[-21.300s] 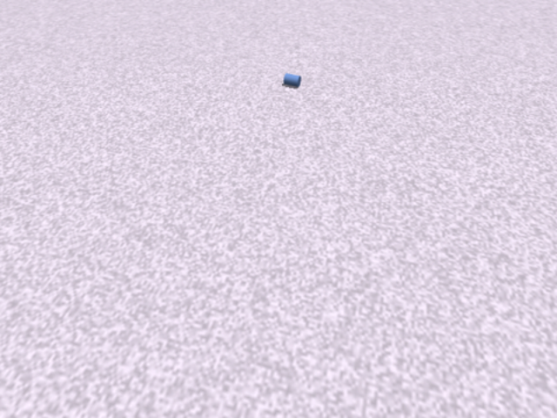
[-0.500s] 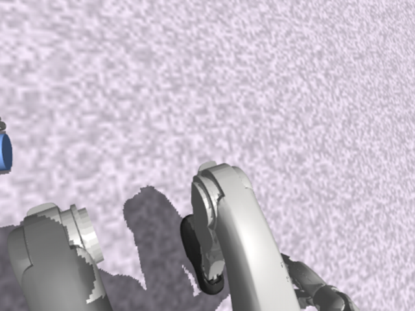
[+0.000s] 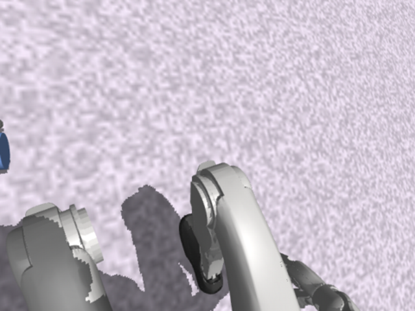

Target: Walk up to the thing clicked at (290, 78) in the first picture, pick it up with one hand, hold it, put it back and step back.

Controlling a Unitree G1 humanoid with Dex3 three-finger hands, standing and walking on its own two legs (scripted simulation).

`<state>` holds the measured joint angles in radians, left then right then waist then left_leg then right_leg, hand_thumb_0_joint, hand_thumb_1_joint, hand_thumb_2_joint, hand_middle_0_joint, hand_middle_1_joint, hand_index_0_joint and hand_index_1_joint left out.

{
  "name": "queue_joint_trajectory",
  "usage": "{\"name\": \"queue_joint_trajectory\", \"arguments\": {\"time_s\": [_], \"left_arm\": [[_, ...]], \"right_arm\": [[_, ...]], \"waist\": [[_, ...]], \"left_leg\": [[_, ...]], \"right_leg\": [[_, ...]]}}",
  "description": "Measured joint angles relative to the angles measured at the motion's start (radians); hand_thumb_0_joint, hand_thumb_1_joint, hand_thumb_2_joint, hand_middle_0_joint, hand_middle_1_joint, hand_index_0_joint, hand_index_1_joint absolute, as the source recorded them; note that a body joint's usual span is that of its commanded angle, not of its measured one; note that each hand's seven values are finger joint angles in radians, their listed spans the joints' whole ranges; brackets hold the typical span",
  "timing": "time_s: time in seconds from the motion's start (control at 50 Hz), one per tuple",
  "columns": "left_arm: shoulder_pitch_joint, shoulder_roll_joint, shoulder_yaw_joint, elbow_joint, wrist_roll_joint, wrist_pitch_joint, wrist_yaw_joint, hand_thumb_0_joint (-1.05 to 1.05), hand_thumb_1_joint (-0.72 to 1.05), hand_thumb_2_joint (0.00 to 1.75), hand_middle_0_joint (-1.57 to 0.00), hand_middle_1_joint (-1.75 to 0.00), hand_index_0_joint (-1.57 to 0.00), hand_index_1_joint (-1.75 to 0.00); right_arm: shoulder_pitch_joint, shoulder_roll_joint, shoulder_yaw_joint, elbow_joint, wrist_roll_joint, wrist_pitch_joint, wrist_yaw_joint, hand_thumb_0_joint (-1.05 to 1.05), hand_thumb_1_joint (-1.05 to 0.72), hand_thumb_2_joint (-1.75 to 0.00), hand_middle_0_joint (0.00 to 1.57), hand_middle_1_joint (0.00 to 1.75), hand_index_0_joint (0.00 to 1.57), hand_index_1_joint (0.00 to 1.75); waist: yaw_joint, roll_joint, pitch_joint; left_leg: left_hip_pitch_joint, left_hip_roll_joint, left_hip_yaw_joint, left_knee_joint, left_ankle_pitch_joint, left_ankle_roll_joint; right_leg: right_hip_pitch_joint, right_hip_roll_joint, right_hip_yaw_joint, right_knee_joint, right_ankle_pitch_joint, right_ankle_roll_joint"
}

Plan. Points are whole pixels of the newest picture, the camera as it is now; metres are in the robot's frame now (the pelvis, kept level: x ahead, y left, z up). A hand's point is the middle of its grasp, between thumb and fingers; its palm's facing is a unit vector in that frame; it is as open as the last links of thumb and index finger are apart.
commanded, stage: close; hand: left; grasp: from above
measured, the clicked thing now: out of the picture +0.43 +0.32 -0.26
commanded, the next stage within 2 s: go down in 1.62 s
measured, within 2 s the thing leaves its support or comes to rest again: neither
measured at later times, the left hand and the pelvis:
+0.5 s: hand out of the picture +0.42 +0.31 -0.23, palm faces -0.48 -0.05 -0.88, open 11.2 cm; pelvis +0.00 +0.00 +0.00, yaw +0 degrees
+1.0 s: hand out of the picture +0.42 +0.31 -0.23, palm faces -0.48 -0.05 -0.88, open 11.7 cm; pelvis +0.00 +0.00 +0.00, yaw +0 degrees
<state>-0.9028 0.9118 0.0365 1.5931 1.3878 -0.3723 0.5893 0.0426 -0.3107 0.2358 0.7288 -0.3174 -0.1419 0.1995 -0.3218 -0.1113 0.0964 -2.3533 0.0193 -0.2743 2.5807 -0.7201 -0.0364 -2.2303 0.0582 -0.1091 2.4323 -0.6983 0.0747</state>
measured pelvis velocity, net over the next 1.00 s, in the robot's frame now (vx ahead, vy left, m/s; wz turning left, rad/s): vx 0.00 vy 0.00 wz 0.00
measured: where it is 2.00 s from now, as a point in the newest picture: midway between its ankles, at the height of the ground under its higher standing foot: (154, 291)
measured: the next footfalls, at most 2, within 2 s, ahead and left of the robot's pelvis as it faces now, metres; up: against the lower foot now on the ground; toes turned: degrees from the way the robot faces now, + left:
none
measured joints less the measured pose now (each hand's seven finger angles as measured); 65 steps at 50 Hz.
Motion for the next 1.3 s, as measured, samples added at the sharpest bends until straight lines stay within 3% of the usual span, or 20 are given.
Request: {"name": "queue_joint_trajectory", "arguments": {"time_s": [0.46,0.84,1.3], "left_arm": [[-0.007,0.01,0.013,0.009,0.001,0.002,0.001,0.0,0.01,0.6,-0.51,-0.46,-0.48,-0.47],[-0.013,0.002,-0.009,0.013,-0.005,0.008,0.009,0.0,-0.04,0.64,-0.45,-0.52,-0.43,-0.53],[0.0,0.006,-0.003,0.002,0.0,-0.005,0.008,0.0,-0.11,0.7,-0.39,-0.59,-0.37,-0.59]], "right_arm": [[-0.002,-0.001,0.002,-0.008,0.003,-0.002,0.004,0.0,-0.9,-0.89,0.2,0.3,0.2,0.3],[-0.002,-0.003,0.004,0.0,0.006,-0.008,0.002,0.0,-0.9,-0.89,0.2,0.3,0.2,0.3],[-0.006,-0.004,0.008,-0.004,0.001,-0.009,0.004,0.0,-0.9,-0.89,0.2,0.3,0.2,0.3]], "waist": [[-0.005,0.0,0.002],[-0.004,-0.002,-0.001],[-0.003,-0.006,0.007]], "left_leg": [[0.001,0.001,-0.001,0.0,-0.005,0.0],[-0.002,0.001,0.001,-0.001,0.002,0.003],[0.004,0.0,-0.003,0.001,-0.002,0.001]], "right_leg": [[-0.001,0.002,-0.001,-0.002,-0.001,0.002],[-0.002,0.003,0.0,-0.004,0.005,0.001],[0.003,0.004,-0.003,-0.004,0.004,0.002]]}}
